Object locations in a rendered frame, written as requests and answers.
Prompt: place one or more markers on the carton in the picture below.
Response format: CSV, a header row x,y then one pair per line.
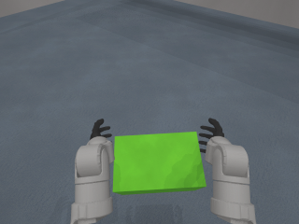
x,y
157,163

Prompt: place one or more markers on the left robot hand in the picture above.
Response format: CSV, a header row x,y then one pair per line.
x,y
97,130

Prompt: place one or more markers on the robot right forearm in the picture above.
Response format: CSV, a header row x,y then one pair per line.
x,y
231,192

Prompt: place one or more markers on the right robot hand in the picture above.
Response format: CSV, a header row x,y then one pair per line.
x,y
217,131

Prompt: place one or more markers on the robot left forearm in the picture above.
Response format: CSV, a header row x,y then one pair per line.
x,y
92,173

